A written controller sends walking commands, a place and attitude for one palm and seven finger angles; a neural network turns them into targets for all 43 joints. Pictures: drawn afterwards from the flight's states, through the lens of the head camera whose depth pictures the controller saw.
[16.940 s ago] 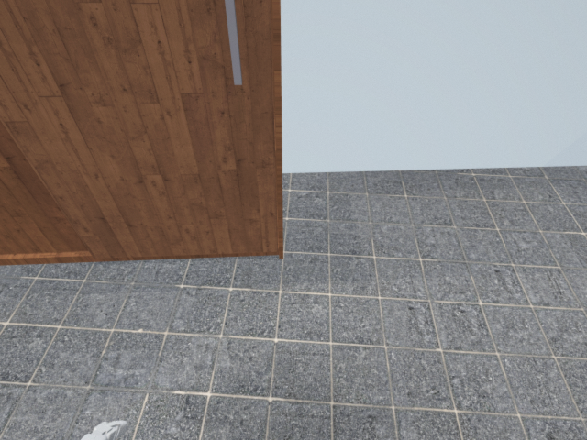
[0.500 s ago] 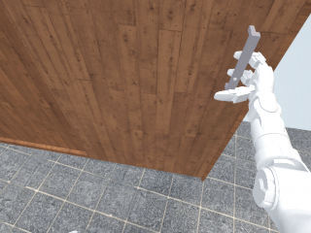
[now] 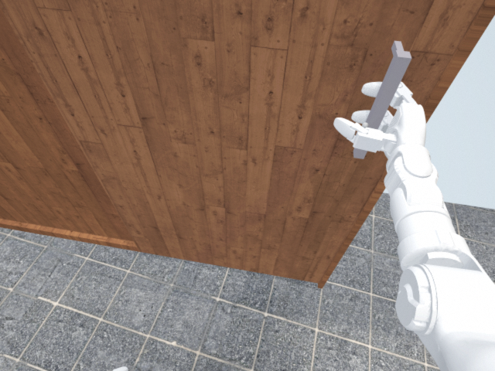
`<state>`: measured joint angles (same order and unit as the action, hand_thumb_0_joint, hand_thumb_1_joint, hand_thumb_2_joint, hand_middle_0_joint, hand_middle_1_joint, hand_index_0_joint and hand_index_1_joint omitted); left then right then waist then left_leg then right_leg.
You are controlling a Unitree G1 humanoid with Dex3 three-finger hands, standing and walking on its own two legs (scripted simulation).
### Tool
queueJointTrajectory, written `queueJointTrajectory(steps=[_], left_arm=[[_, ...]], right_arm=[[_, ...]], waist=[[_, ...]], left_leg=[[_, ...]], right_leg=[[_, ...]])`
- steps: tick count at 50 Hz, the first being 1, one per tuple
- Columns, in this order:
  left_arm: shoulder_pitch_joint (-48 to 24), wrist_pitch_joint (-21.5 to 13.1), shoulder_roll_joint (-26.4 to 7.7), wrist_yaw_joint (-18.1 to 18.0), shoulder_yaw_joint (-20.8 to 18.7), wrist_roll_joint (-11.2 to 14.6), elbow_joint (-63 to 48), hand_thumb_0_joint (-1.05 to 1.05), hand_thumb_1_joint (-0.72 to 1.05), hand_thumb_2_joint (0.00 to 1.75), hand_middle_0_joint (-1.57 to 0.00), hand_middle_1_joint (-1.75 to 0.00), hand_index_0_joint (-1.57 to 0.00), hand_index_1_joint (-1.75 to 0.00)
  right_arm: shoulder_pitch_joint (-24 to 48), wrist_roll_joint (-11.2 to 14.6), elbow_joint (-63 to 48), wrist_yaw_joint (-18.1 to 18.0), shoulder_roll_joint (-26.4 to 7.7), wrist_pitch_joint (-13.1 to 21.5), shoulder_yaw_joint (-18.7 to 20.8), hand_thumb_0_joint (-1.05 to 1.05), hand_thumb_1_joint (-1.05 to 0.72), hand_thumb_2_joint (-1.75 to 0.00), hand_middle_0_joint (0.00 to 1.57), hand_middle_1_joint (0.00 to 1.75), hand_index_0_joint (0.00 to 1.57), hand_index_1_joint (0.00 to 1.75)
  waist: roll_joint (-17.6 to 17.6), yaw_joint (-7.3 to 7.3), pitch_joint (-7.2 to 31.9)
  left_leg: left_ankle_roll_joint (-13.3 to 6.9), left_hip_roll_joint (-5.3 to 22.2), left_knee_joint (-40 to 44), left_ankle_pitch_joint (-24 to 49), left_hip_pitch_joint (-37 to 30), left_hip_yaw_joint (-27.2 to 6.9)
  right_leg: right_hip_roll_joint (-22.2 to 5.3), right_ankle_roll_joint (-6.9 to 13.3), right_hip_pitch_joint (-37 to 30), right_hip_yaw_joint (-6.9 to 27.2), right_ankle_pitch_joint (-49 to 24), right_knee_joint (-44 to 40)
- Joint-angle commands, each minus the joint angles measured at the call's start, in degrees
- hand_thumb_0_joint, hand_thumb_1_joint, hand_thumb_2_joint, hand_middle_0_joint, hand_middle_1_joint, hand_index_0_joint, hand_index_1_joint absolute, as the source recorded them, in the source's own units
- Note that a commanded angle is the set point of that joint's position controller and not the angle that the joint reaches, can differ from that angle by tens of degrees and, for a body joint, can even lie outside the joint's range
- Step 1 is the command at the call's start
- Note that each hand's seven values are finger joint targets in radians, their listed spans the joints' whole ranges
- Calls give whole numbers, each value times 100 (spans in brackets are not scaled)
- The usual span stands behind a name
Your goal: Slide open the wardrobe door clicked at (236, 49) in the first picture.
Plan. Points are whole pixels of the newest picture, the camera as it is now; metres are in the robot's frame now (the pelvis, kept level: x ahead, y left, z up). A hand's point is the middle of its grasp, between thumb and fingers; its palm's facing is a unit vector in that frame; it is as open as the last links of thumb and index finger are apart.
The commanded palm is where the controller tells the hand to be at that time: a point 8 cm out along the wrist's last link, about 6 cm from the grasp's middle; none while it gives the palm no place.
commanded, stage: grip the handle and tug to test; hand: right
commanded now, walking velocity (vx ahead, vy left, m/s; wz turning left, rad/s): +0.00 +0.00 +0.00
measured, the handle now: (376, 105) +0.54 -0.13 +0.16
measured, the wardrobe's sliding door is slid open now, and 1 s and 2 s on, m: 0.00 0.00 0.01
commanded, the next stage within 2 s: tug the door sideways, standing still in 0.98 s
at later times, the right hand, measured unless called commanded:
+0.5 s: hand (364, 125) +0.48 -0.11 +0.16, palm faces +0.03 +1.00 +0.00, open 5.6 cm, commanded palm +0.45 -0.16 +0.17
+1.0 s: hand (363, 126) +0.48 -0.11 +0.16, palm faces +0.02 +1.00 +0.01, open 5.7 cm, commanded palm +0.42 -0.16 +0.17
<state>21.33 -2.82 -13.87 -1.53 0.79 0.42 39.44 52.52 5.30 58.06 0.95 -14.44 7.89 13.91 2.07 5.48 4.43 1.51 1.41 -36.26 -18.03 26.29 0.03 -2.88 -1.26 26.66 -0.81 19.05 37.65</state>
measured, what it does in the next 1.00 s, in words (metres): stands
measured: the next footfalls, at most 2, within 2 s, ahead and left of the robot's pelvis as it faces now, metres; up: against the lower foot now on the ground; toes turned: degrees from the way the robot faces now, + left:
none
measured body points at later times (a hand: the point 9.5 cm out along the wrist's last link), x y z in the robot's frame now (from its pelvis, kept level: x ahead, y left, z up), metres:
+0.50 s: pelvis +0.01 +0.00 +0.00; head +0.04 +0.01 +0.45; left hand +0.06 +0.26 -0.12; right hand +0.47 -0.16 +0.16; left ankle +0.00 +0.14 -0.72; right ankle -0.01 -0.13 -0.72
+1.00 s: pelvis +0.03 +0.00 +0.01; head +0.06 +0.02 +0.46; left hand +0.11 +0.26 -0.11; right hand +0.47 -0.16 +0.16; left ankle +0.00 +0.14 -0.72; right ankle -0.01 -0.13 -0.72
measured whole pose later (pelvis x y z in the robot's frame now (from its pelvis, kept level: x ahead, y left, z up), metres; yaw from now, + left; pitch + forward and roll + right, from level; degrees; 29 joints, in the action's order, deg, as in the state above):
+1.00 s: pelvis +0.03 +0.00 +0.01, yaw +2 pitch +7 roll +0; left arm 19.5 -1.4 -13.7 -1.3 -0.2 1.0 36.7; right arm 37.1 7.3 35.5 0.1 -11.4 -0.5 12.8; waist 2.7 3.9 5.2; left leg 1.2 0.8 -32.0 -18.6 20.2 -1.4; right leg -3.5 -1.4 19.4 -2.6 19.6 32.6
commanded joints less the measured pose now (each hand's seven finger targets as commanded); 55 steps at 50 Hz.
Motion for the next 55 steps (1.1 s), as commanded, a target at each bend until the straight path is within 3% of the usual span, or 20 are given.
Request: queueJointTrajectory(steps=[1, 5, 8, 10, 13, 15, 18, 19, 21, 23, 24, 26, 30, 34, 37, 45, 46, 48, 54, 55], left_arm=[[280, -198, -815, -76, -309, 34, -562, 0, 90, 90, -20, -30, -20, -30], [319, -203, -831, -91, -326, 26, -542, 0, 90, 90, -20, -30, -20, -30], [295, -232, -812, -70, -338, 30, -583, 0, 90, 90, -20, -30, -20, -30], [257, -242, -804, -58, -332, 43, -586, 0, 90, 90, -20, -30, -20, -30], [266, -248, -837, -68, -333, 36, -584, 0, 90, 90, -20, -30, -20, -30], [246, -238, -833, -76, -344, 48, -578, 0, 90, 90, -20, -30, -20, -30], [233, -206, -830, -81, -340, 44, -585, 0, 90, 90, -20, -30, -20, -30], [188, -214, -797, -77, -334, 64, -590, 0, 90, 90, -20, -30, -20, -30], [221, -208, -815, -90, -341, 49, -550, 0, 90, 90, -20, -30, -20, -30], [244, -187, -834, -98, -354, 34, -557, 0, 90, 90, -20, -30, -20, -30], [191, -189, -797, -93, -351, 51, -591, 0, 90, 90, -20, -30, -20, -30], [200, -190, -795, -89, -355, 38, -591, 0, 90, 90, -20, -30, -20, -30], [128, -149, -783, -90, -323, 54, -627, 0, 90, 90, -20, -30, -20, -30], [21, -163, -748, -66, -342, 66, -736, 0, 90, 90, -20, -30, -20, -30], [-31, -151, -751, -52, -351, 62, -813, 0, 90, 90, -20, -30, -20, -30], [-249, -102, -719, -48, -355, 92, -986, 0, 90, 90, -20, -30, -20, -30], [-286, -102, -694, -45, -353, 91, -1019, 0, 90, 90, -20, -30, -20, -30], [-340, -113, -668, -20, -352, 89, -1098, 0, 90, 90, -20, -30, -20, -30], [-486, -113, -616, -4, -350, 93, -1129, 0, 90, 90, -20, -30, -20, -30], [-491, -100, -620, -18, -340, 90, -1099, 0, 90, 90, -20, -30, -20, -30]], right_arm=[[3124, -30, -1340, -17, -983, 387, 7, 0, -57, -76, 42, 135, 42, 135], [3088, 11, -1458, -9, -1204, 450, 203, 0, -76, -84, 44, 138, 44, 138], [2942, 23, -1639, 32, -982, 476, 38, 0, -90, -90, 45, 140, 45, 140], [2810, 35, -1711, 25, -928, 459, 7, 0, -90, -90, 45, 140, 45, 140], [2763, 63, -1729, 10, -992, 442, 56, 0, -90, -90, 45, 140, 45, 140], [2807, 52, -1818, 12, -1064, 421, 95, 0, -90, -90, 45, 140, 45, 140], [2700, 22, -1797, 6, -1002, 363, 33, 0, -90, -90, 45, 140, 45, 140], [2741, 32, -1791, 19, -784, 335, -138, 0, -90, -90, 45, 140, 45, 140], [2756, 32, -1680, 2, -940, 293, 5, 0, -90, -90, 45, 140, 45, 140], [2805, 3, -1818, -8, -1070, 312, 73, 0, -90, -90, 45, 140, 45, 140], [2744, 17, -1899, 12, -922, 303, -21, 0, -90, -90, 45, 140, 45, 140], [2651, 47, -1958, 13, -981, 286, 85, 0, -90, -90, 45, 140, 45, 140], [2468, 74, -1926, 52, -869, 217, -24, 0, -90, -90, 45, 140, 45, 140], [2148, 121, -2325, 44, -596, 183, -165, 0, -90, -90, 45, 140, 45, 140], [1731, 138, -2729, 36, -743, 134, -4, 0, -90, -90, 45, 140, 45, 140], [597, 248, -3525, 91, -703, -221, 123, 0, -90, -90, 45, 140, 45, 140], [592, 255, -3721, 104, -531, -274, -24, 0, -90, -90, 45, 140, 45, 140], [122, 266, -4079, 102, -443, -359, -58, 0, -90, -90, 45, 140, 45, 140], [-287, 277, -4846, 39, -310, -705, -148, 0, -90, -90, 45, 140, 45, 140], [117, 236, -4931, 7, -156, -753, -374, 0, -90, -90, 45, 140, 45, 140]], waist=[[-194, 55, 1843], [-180, 0, 2173], [-103, -11, 2232], [48, -48, 2237], [-286, -36, 2091], [-209, -40, 2119], [-210, -48, 2034], [-129, 6, 1927], [-209, 4, 1900], [-367, -16, 2049], [-139, -37, 2150], [-202, -86, 2244], [-266, -73, 2049], [-67, -167, 2240], [-188, -306, 2428], [-325, -535, 2328], [-283, -497, 2295], [-272, -619, 2379], [-195, -627, 2225], [-157, -492, 2178]], left_leg=[[-243, -282, 324, 1967, -703, 230], [-250, -284, 294, 2148, -901, 204], [-258, -301, 274, 2261, -903, 232], [-266, -300, 289, 2257, -881, 224], [-256, -312, 324, 2261, -996, 240], [-257, -303, 311, 2369, -1031, 231], [-258, -300, 339, 2377, -1034, 234], [-253, -300, 353, 2314, -916, 240], [-239, -293, 376, 2320, -920, 227], [-242, -294, 351, 2431, -1070, 225], [-246, -281, 324, 2560, -1074, 211], [-245, -287, 302, 2705, -1129, 224], [-244, -284, 330, 2707, -1169, 236], [-260, -285, 296, 2871, -1224, 253], [-269, -283, 264, 3163, -1520, 258], [-255, -263, 295, 3791, -1947, 277], [-241, -255, 314, 3894, -1962, 282], [-256, -240, 299, 4109, -2147, 300], [-237, -230, 438, 4285, -2171, 312], [-223, -236, 479, 4186, -2064, 321]], right_leg=[[247, 224, -933, -44, -1519, -379], [254, 224, -1028, -46, -1684, -348], [241, 217, -1161, -54, -1869, -326], [239, 204, -1208, -69, -1866, -330], [240, 230, -1069, -60, -1794, -378], [244, 231, -1099, -75, -1875, -380], [247, 238, -1093, -89, -1880, -389], [241, 232, -1123, -88, -1837, -399], [248, 241, -1073, -104, -1791, -387], [256, 257, -1082, -88, -1883, -385], [267, 251, -1165, -119, -2002, -372], [265, 245, -1237, -117, -2162, -342], [262, 244, -1142, -122, -2117, -393], [250, 236, -1374, -134, -2418, -366], [249, 237, -1401, -165, -2664, -384], [216, 250, -1488, -270, -3313, -465], [222, 251, -1545, -293, -3393, -480], [207, 253, -1635, -292, -3773, -476], [152, 240, -1928, -279, -4123, -562], [153, 233, -1990, -261, -4037, -587]])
